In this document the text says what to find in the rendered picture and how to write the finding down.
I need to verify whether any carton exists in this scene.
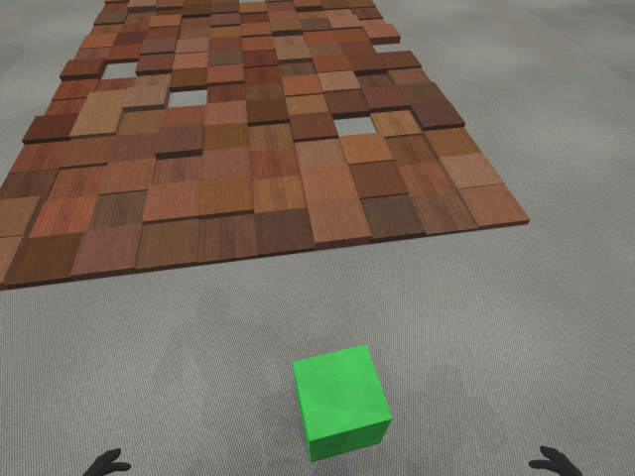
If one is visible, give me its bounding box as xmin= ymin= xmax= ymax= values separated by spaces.
xmin=293 ymin=344 xmax=392 ymax=462

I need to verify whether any left robot hand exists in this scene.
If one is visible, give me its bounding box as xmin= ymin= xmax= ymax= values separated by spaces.
xmin=82 ymin=448 xmax=131 ymax=476

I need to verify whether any right robot hand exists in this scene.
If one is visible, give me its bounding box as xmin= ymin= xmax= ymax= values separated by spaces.
xmin=529 ymin=446 xmax=582 ymax=476

